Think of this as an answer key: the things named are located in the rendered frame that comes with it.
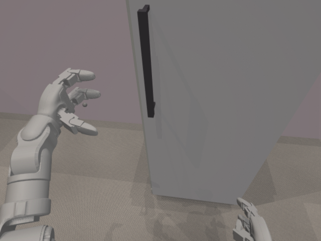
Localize robot left hand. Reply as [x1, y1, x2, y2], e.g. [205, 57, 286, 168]
[37, 68, 101, 136]

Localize robot right hand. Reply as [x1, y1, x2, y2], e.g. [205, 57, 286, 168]
[233, 197, 272, 241]

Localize left robot forearm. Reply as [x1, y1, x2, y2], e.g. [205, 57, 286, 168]
[0, 114, 61, 237]

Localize left robot upper arm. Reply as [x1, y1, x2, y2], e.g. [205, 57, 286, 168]
[0, 225, 55, 241]

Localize fridge door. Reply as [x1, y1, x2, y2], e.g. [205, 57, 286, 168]
[129, 0, 321, 205]

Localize handle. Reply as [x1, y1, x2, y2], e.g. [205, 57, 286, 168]
[137, 5, 155, 117]

